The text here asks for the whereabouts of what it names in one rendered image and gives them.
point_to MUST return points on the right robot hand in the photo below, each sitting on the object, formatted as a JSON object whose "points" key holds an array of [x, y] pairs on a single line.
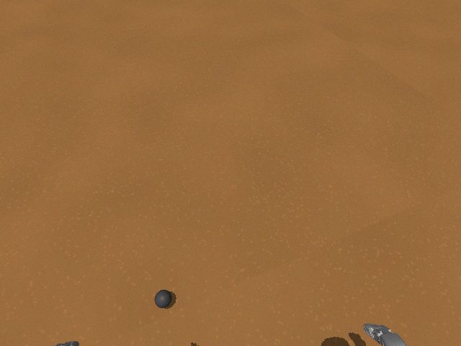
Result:
{"points": [[383, 335]]}

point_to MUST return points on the ball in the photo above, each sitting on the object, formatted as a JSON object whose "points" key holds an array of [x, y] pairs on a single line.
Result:
{"points": [[163, 299]]}

